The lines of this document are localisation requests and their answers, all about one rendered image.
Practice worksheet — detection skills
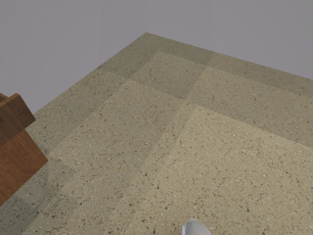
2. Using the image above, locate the right robot thigh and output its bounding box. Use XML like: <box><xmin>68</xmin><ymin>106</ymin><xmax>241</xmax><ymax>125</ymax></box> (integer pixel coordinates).
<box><xmin>181</xmin><ymin>221</ymin><xmax>211</xmax><ymax>235</ymax></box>

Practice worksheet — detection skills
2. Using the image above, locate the cabinet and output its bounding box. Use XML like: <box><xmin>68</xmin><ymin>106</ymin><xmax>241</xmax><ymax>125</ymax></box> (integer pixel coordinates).
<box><xmin>0</xmin><ymin>129</ymin><xmax>48</xmax><ymax>207</ymax></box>

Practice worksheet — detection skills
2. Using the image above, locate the drawer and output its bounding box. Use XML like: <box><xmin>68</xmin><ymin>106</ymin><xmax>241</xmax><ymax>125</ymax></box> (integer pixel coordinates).
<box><xmin>0</xmin><ymin>93</ymin><xmax>36</xmax><ymax>147</ymax></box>

